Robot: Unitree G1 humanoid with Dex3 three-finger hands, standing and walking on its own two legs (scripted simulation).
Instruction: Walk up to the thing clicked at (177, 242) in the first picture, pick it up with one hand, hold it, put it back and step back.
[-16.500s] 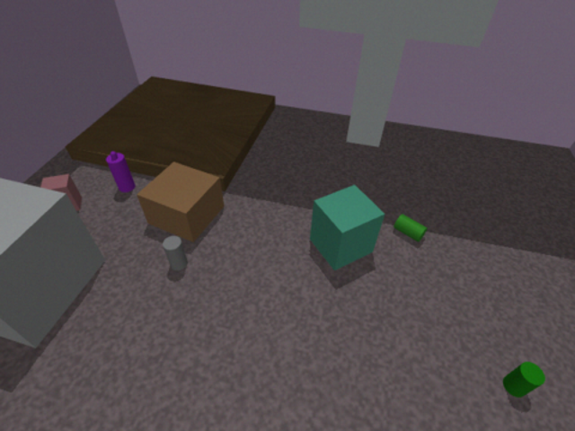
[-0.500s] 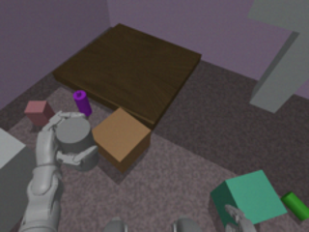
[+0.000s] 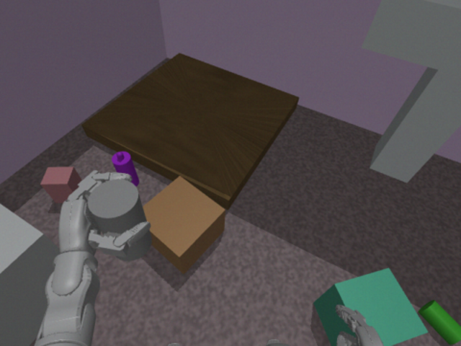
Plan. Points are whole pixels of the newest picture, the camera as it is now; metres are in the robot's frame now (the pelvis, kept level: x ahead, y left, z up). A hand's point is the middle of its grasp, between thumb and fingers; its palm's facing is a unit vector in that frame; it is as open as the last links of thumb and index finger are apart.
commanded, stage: hold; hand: left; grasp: from the side
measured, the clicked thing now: (123, 222) +0.34 +0.17 +0.03
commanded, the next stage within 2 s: none
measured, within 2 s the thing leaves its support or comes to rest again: neither
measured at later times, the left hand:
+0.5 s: hand (118, 216) +0.32 +0.17 +0.07, palm faces +0.12 -0.99 +0.00, open 10.2 cm
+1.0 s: hand (118, 212) +0.33 +0.17 +0.08, palm faces +0.12 -0.99 +0.00, open 10.2 cm
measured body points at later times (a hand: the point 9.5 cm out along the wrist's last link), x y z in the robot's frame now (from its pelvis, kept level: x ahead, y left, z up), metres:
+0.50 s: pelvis +0.00 +0.00 +0.01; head +0.04 +0.00 +0.46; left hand +0.31 +0.22 +0.07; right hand +0.13 -0.25 -0.09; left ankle +0.01 +0.13 -0.68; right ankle +0.01 -0.14 -0.68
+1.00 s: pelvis +0.00 +0.00 +0.02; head +0.03 +0.00 +0.46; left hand +0.31 +0.22 +0.08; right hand +0.13 -0.25 -0.09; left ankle +0.01 +0.13 -0.68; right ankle +0.01 -0.14 -0.68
